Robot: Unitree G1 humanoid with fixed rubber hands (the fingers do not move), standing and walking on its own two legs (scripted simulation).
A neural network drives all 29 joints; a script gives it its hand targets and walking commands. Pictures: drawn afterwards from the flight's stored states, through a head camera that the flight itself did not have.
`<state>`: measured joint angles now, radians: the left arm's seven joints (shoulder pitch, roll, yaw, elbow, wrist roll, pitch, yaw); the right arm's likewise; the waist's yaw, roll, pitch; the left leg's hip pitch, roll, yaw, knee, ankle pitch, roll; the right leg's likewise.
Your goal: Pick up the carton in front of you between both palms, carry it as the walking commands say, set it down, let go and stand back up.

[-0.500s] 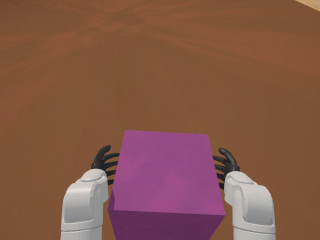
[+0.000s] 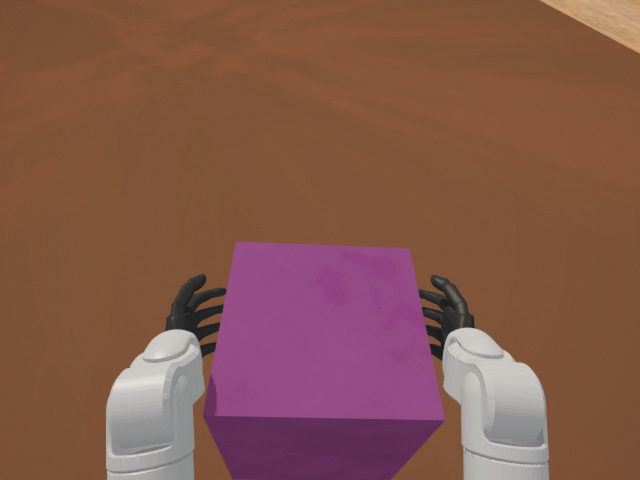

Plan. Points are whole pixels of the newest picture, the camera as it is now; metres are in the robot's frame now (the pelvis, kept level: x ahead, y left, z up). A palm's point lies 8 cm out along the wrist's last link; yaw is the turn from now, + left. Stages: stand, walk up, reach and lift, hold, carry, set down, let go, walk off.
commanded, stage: carry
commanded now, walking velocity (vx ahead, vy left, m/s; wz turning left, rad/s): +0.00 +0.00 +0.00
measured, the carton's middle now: (317, 368) +0.28 +0.00 +0.01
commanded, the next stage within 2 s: none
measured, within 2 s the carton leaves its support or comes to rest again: neither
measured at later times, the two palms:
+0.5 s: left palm (219, 239) +0.43 +0.14 +0.09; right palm (434, 244) +0.43 -0.16 +0.08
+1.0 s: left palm (226, 249) +0.44 +0.14 +0.05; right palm (424, 249) +0.45 -0.16 +0.05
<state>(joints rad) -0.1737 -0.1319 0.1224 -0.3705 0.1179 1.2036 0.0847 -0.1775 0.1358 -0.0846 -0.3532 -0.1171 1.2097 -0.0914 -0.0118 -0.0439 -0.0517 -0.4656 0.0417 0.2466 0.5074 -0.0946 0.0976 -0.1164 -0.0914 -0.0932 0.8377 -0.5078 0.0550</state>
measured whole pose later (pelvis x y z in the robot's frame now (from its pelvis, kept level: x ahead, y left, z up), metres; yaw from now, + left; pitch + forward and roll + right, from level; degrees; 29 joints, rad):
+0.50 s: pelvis +0.16 -0.02 +0.01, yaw +1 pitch +3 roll +0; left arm -0.15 -0.13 0.10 -0.16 0.17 1.11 0.06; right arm -0.14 0.13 -0.10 -0.18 -0.17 1.13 -0.06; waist -0.01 0.02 -0.15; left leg -0.23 0.07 0.19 0.51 -0.34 0.00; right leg -0.27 -0.07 -0.16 0.51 -0.28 0.01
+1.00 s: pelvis +0.16 -0.02 +0.01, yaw +2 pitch +2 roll +0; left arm -0.23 -0.15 0.18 0.23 0.26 0.68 0.02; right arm -0.22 0.14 -0.18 0.23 -0.26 0.70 -0.02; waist 0.00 0.01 -0.11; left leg -0.22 0.07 0.18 0.52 -0.33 0.00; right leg -0.27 -0.07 -0.17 0.53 -0.29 0.00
